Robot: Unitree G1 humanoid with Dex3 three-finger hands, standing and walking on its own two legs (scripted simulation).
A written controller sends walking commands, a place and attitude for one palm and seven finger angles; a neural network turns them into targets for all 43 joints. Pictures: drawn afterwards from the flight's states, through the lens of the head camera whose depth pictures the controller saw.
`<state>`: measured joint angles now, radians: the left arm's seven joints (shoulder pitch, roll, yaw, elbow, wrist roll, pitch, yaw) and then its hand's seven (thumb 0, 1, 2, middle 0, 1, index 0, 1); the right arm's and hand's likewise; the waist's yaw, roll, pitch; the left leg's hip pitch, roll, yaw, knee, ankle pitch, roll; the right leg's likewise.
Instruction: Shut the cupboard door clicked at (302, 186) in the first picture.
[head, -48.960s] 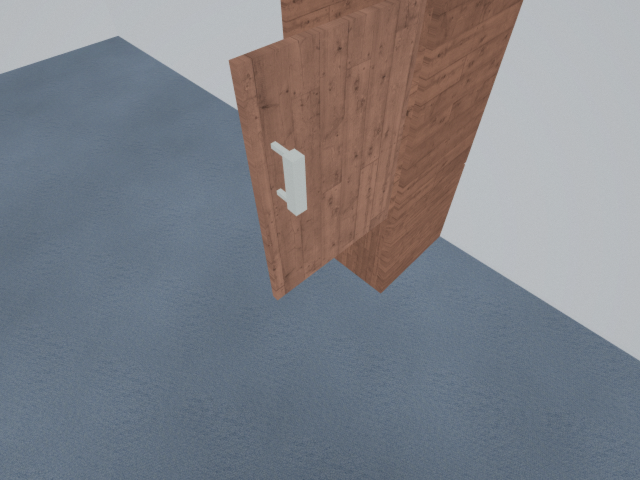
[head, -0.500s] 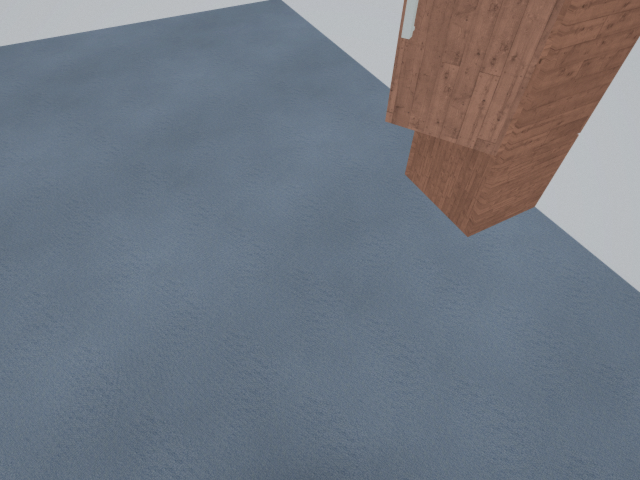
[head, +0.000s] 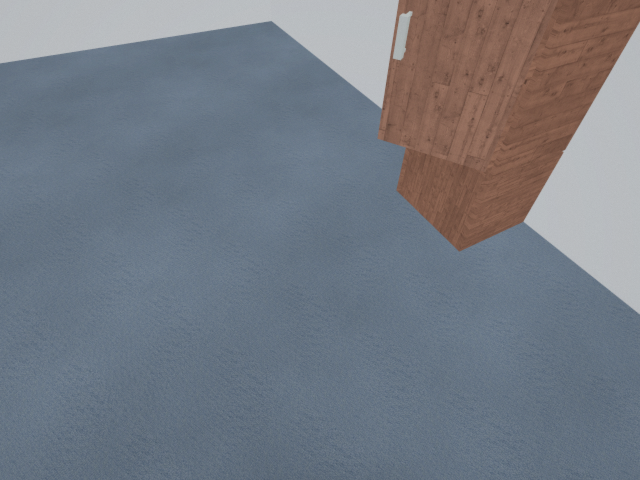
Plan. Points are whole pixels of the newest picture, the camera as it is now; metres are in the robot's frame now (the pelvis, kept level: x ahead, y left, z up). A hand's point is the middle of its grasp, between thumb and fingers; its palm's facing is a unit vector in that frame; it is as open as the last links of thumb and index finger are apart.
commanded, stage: look to check the result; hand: left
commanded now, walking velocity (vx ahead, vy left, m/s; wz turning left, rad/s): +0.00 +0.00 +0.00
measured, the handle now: (404, 35) +1.31 -0.19 +0.04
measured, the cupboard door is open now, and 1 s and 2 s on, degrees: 33 33 33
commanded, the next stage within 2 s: walk to a spot facing it in 0.56 s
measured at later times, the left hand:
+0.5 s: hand out of the picture +0.00 +0.18 -0.18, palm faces +0.00 -0.98 -0.20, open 7.3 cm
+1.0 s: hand out of the picture +0.06 +0.15 -0.18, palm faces +0.01 -0.98 -0.18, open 7.3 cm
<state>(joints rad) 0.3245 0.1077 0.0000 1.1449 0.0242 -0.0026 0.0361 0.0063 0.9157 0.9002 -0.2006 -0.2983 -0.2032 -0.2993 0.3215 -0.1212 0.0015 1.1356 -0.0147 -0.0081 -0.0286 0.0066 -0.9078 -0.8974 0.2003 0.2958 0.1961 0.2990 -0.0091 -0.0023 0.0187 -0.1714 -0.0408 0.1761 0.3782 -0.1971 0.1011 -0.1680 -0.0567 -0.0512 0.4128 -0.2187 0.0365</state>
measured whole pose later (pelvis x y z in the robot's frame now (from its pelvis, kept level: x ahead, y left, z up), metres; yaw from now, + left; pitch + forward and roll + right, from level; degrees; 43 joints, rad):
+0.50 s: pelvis +0.01 +0.00 +0.00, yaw +0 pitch -1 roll +0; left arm 0.27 0.16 0.01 1.15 0.02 0.00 0.03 0.00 0.91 0.90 -0.20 -0.30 -0.20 -0.30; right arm 0.27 -0.17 -0.01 1.14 -0.01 -0.01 -0.03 0.01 -0.91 -0.90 0.20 0.30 0.20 0.30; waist -0.01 0.00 0.05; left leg -0.15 -0.05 0.17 0.36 -0.20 0.10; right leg -0.15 -0.06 -0.05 0.40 -0.23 0.04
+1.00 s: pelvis +0.07 -0.02 -0.01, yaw +0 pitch -1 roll +0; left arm 0.30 0.13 0.02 1.11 0.04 -0.01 -0.01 0.00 0.91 0.90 -0.20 -0.30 -0.20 -0.30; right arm 0.37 -0.17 -0.02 1.14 -0.02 0.00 -0.01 0.01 -0.91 -0.90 0.20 0.30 0.20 0.30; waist -0.02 0.04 0.04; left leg -0.12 -0.02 0.16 0.49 -0.36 0.07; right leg -0.20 -0.03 -0.09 0.54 -0.32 -0.02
